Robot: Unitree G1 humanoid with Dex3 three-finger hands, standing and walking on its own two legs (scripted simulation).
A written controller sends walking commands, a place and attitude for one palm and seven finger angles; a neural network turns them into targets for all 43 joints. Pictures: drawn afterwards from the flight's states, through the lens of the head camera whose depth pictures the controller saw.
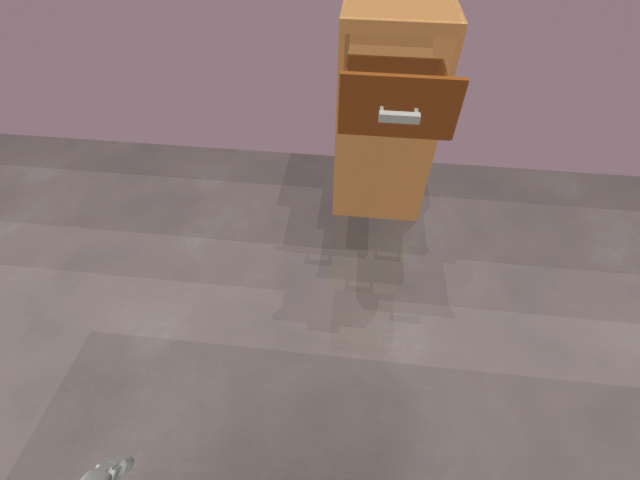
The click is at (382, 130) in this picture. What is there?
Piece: drawer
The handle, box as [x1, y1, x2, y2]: [378, 106, 420, 124]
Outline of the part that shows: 380,106 378,121 380,122 413,124 419,123 420,113 417,111 417,108 414,108 413,112 384,110 383,106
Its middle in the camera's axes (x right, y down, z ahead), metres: +0.21 -0.34 +1.07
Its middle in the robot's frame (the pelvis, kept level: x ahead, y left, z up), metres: +1.04 -0.17 -0.07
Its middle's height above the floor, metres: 0.70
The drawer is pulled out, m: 0.28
